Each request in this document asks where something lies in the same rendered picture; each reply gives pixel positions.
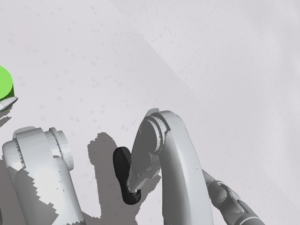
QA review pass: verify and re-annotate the right robot foot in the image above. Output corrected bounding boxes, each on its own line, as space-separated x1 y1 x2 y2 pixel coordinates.
113 147 141 205

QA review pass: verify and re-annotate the right robot arm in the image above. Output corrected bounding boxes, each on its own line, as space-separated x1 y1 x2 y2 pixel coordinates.
207 180 265 225

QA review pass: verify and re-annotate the right robot hand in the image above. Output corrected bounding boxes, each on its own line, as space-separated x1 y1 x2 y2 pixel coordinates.
202 169 216 187

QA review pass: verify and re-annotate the left robot hand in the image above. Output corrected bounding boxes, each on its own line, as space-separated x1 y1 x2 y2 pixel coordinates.
0 97 18 112

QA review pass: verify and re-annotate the bottle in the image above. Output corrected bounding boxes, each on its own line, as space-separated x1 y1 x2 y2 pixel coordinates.
0 66 15 110

